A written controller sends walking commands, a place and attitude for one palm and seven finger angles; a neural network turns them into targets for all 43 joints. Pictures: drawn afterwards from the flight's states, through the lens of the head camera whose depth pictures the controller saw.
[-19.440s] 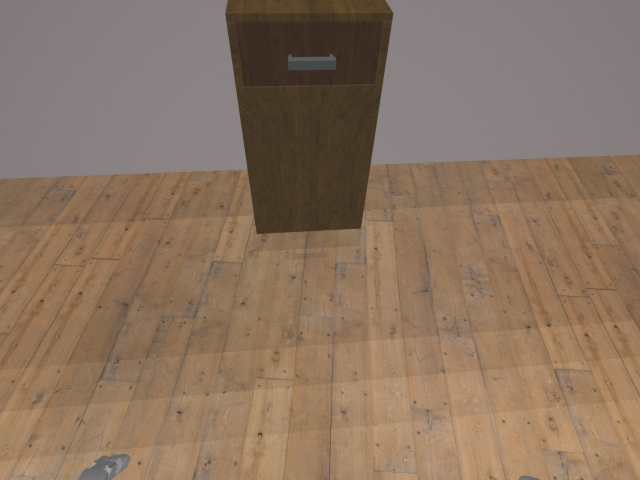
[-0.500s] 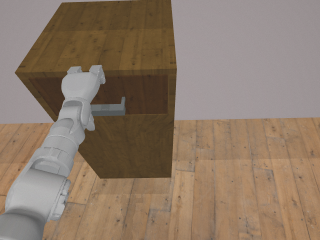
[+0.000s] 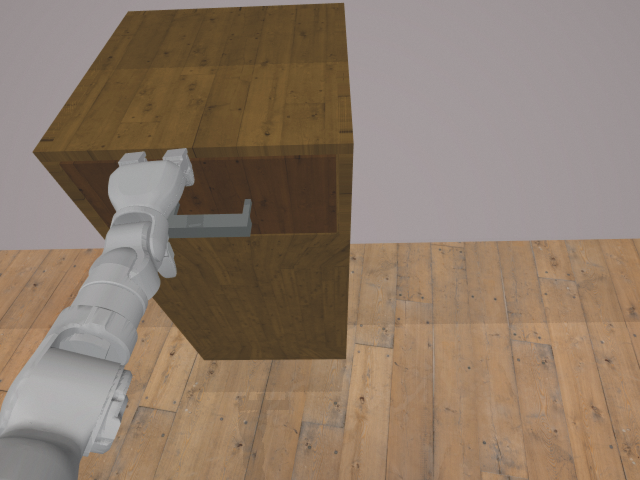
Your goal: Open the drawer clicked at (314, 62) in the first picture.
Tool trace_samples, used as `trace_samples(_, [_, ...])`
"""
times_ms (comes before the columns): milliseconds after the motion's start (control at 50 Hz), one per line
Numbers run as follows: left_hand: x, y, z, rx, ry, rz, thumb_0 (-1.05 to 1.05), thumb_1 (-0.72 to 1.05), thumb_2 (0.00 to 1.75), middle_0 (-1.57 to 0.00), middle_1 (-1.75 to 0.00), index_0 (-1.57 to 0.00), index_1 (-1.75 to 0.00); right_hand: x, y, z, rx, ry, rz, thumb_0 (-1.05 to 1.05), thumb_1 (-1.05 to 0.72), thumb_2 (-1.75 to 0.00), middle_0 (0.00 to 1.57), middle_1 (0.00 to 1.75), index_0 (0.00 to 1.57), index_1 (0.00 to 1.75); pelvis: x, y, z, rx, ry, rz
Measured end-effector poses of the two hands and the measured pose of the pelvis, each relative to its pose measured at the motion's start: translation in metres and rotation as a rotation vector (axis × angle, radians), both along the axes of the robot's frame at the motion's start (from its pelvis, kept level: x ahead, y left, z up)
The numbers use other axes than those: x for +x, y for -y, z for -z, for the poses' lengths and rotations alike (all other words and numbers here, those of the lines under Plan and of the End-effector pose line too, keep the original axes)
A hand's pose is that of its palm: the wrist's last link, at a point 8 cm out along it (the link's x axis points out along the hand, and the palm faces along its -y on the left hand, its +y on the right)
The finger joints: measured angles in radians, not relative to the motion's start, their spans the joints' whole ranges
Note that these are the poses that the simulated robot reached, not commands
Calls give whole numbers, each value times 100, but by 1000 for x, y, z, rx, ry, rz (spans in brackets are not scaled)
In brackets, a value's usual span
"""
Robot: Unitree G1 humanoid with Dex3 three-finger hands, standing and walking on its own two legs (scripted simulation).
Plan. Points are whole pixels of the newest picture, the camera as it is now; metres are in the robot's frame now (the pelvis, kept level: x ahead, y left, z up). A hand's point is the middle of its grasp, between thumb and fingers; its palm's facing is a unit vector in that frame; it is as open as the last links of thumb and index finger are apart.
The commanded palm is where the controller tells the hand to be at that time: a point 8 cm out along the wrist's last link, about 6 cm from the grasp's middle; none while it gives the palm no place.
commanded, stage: move the hooked fingers above the handle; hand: left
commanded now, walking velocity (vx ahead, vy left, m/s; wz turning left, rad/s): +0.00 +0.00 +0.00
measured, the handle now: (208, 215) +0.50 +0.19 +0.00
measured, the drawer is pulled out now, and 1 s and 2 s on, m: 0.00 0.00 0.00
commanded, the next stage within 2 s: lower the fingers behind the handle in 1.72 s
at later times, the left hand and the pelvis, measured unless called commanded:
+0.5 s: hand (163, 220) +0.45 +0.23 +0.06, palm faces -0.09 -0.02 -1.00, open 13.7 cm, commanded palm +0.42 +0.21 +0.12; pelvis +0.00 +0.00 +0.00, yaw -1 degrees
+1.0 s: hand (193, 204) +0.46 +0.19 +0.07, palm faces +0.02 -0.03 -1.00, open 13.5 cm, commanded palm +0.43 +0.22 +0.12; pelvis +0.00 +0.00 +0.00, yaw -2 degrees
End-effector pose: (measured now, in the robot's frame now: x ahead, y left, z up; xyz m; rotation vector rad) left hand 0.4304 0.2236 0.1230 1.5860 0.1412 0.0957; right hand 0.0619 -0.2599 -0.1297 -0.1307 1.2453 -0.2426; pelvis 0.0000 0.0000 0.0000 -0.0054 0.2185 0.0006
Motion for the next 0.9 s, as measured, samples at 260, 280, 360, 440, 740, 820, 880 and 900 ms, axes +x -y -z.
trace_samples(260, [-2, 45, 2, -91, 113, 300, 0, -49, 30, -33, -120, -33, -121, 16, 5, -9, -64, 62, -8, 0, -91, -89, 20, 30, 20, 30, 1, -2, 4, 2, 0, 11])
trace_samples(280, [-1, 42, 0, -86, 132, 290, 0, -49, 30, -35, -121, -33, -121, 16, 4, -7, -57, 58, -9, 0, -91, -89, 20, 30, 20, 30, 0, -2, 4, 2, -5, 15])
trace_samples(360, [1, 28, 1, -18, 130, 167, 0, -49, 30, -39, -124, -33, -122, 15, -4, 1, -12, 36, -9, 0, -91, -89, 20, 30, 20, 30, 0, -3, 3, 3, -14, 24])
trace_samples(440, [2, 9, 6, -15, 21, 24, 0, -49, 30, -37, -123, -34, -124, 12, -10, 1, 14, 27, 4, 0, -91, -89, 20, 30, 20, 30, 1, -2, 0, 6, -1, 23])
trace_samples(740, [-6, 38, 9, -101, 41, 295, 0, -49, 30, -33, -120, -32, -121, 5, 8, -10, -79, 21, -11, 0, -91, -89, 20, 30, 20, 30, 0, -5, 3, -3, 6, -2])
trace_samples(820, [3, 30, 6, -67, 107, 232, 0, -49, 30, -37, -124, -32, -121, 1, 4, -5, -60, 17, -1, 0, -91, -89, 20, 30, 20, 30, -2, -6, 4, -2, -16, 11])
trace_samples(880, [5, 33, 3, -50, 111, 198, 0, -49, 30, -41, -127, -34, -123, -3, -2, -1, -32, 4, 3, 0, -91, -89, 20, 30, 20, 30, -3, -7, 4, -2, -19, 15])
trace_samples(900, [6, 34, 2, -49, 105, 187, 0, -49, 30, -40, -127, -35, -125, -4, -5, 0, -23, 1, 6, 0, -91, -89, 20, 30, 20, 30, -3, -7, 3, -1, -17, 18])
